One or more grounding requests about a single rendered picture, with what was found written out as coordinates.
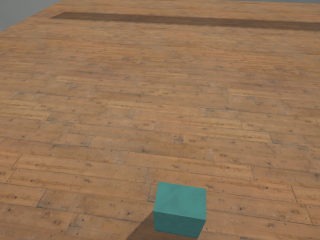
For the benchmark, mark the carton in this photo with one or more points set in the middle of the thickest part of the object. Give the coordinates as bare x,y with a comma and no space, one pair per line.
179,209

